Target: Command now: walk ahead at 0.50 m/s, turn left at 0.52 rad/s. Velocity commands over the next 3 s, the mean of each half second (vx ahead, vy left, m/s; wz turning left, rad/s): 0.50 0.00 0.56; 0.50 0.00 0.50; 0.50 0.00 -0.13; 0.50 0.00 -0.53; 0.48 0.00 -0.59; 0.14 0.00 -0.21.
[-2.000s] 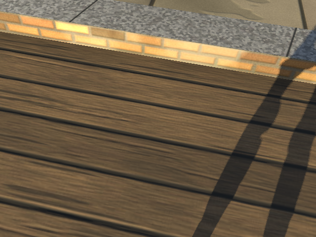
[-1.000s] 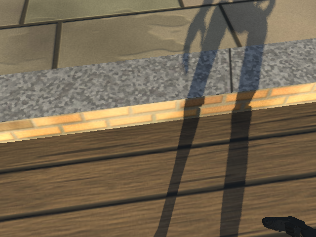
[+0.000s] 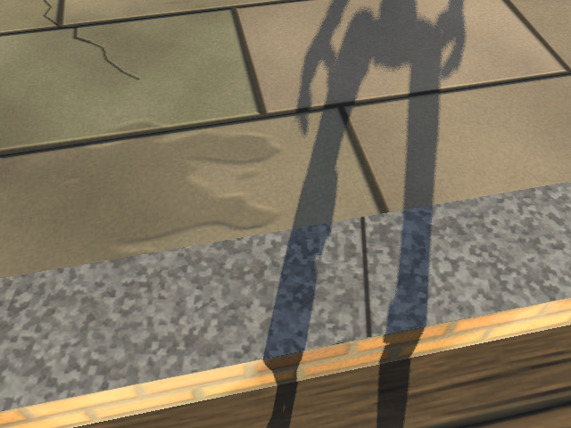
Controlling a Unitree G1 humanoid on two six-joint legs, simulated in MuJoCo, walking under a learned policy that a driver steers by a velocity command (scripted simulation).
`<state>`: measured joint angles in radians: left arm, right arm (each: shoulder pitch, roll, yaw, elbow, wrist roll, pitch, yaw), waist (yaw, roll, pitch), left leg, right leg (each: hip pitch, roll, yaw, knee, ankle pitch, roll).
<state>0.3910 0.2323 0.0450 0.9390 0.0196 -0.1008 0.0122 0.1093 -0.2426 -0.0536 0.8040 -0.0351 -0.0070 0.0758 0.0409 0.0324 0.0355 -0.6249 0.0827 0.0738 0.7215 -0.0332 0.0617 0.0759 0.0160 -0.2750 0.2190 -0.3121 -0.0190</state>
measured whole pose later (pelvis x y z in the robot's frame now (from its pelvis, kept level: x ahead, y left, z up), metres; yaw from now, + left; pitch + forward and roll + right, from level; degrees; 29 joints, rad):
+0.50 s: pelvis +0.25 +0.05 +0.00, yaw +18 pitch +2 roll +0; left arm 0.08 0.24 0.01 0.76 0.04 -0.03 0.00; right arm 0.35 -0.27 -0.08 0.84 -0.02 -0.04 0.00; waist -0.06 -0.03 0.04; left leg -0.11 -0.15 -0.12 0.35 -0.26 0.12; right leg -0.60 -0.07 0.02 0.76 -0.15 0.06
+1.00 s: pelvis +0.46 +0.12 +0.01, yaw +34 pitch +5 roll +0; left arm 0.54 0.18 0.02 1.01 0.03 -0.10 0.02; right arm -0.05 -0.12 0.02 0.46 -0.05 0.02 -0.02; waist 0.05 0.05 0.02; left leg -1.28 0.00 -0.02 1.93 -0.56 0.10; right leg -0.03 -0.04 -0.16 0.23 -0.28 0.01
